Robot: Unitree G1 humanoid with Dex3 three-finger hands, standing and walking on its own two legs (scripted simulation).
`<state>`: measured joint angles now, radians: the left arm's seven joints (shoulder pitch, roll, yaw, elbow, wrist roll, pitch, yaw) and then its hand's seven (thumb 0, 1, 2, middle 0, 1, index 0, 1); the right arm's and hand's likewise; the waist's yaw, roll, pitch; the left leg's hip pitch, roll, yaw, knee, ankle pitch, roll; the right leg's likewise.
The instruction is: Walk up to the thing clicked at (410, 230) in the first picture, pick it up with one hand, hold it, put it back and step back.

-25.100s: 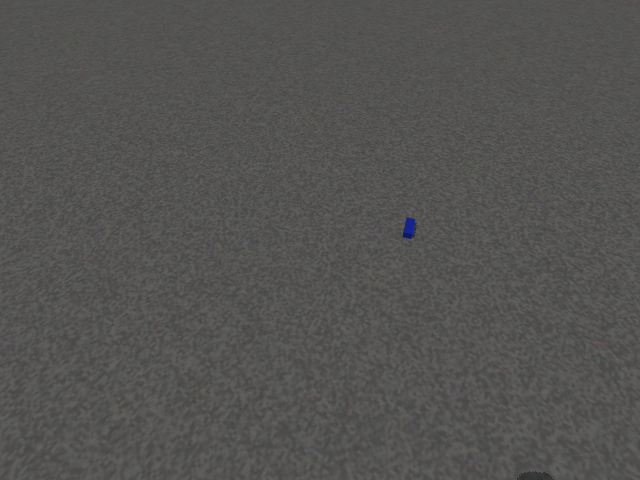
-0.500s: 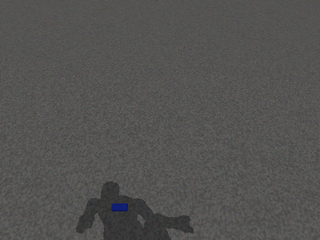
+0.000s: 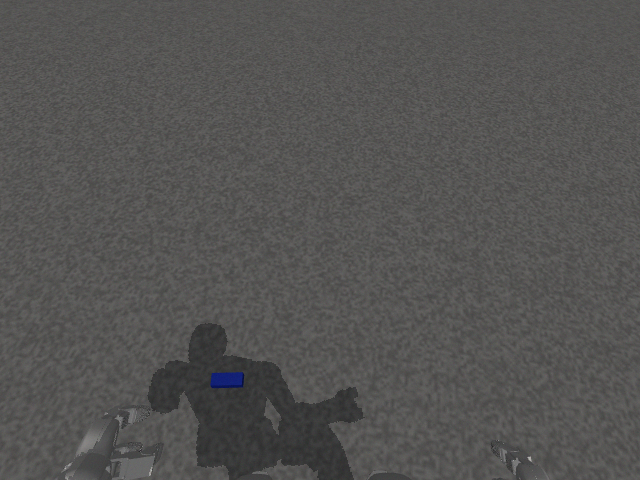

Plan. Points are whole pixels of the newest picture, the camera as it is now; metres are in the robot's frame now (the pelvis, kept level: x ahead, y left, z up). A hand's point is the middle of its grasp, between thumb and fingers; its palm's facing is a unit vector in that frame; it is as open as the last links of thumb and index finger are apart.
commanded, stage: rise first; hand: left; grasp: from above
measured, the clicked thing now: (227, 380) +0.43 +0.27 -0.74
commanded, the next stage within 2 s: none
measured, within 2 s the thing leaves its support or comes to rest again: neither
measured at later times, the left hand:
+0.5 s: hand out of the picture +0.14 +0.27 -0.21, palm faces -0.15 -0.89 -0.44, open 12.8 cm
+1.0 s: hand (151, 461) +0.18 +0.31 -0.33, palm faces -0.40 -0.65 -0.64, open 12.7 cm
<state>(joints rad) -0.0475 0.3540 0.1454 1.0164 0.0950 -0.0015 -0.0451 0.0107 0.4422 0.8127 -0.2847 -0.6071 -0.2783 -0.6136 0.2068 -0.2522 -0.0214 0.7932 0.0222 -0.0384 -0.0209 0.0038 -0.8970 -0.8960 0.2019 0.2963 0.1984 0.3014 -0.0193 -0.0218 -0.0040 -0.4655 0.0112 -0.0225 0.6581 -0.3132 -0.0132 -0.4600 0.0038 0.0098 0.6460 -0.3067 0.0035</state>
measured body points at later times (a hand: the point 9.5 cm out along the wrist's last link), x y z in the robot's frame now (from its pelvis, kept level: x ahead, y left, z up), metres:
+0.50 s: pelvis +0.01 +0.01 -0.07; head +0.10 +0.03 +0.37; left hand +0.15 +0.32 -0.18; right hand +0.18 -0.23 -0.16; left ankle +0.01 +0.13 -0.72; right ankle +0.01 -0.12 -0.72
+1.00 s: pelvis -0.04 +0.01 -0.19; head +0.13 +0.03 +0.23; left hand +0.20 +0.34 -0.29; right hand +0.17 -0.25 -0.29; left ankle +0.01 +0.13 -0.72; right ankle +0.01 -0.12 -0.72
